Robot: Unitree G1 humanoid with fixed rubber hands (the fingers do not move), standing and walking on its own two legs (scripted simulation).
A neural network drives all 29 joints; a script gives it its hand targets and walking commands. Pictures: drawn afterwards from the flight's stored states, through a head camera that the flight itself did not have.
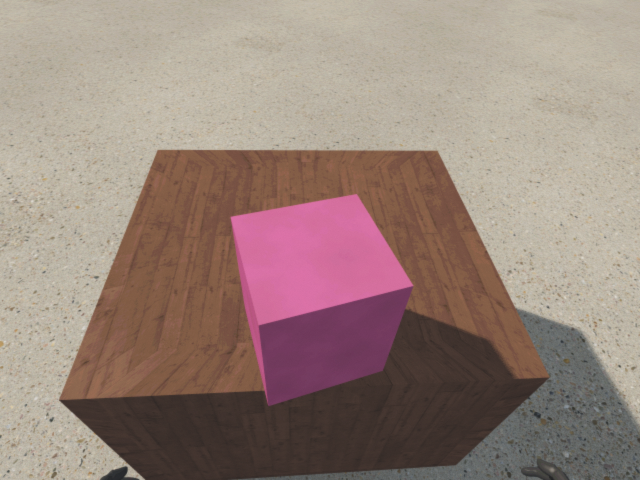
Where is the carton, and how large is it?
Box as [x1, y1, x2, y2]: [231, 194, 412, 405]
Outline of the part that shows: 356,194 231,217 245,310 268,405 382,370 411,291 412,284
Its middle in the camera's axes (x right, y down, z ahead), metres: -0.01 +0.10 +0.65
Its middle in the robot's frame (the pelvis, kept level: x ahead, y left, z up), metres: +0.42 +0.02 -0.06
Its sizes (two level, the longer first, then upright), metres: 0.210 0.200 0.250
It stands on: a pedestal, 0.57 m high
